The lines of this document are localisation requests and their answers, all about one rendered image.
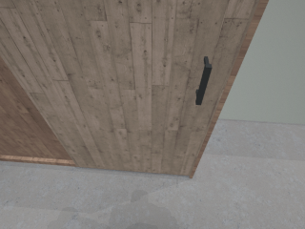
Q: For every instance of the handle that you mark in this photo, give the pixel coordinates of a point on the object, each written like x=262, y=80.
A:
x=204, y=81

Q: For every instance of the wardrobe door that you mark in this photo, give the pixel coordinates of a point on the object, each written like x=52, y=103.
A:
x=116, y=80
x=23, y=130

